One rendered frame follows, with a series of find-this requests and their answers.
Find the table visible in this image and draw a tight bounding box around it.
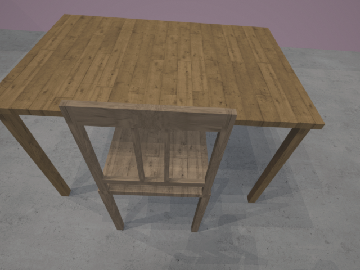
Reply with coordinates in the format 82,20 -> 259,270
0,14 -> 325,203

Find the chair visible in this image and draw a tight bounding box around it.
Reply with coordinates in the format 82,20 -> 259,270
58,100 -> 237,232

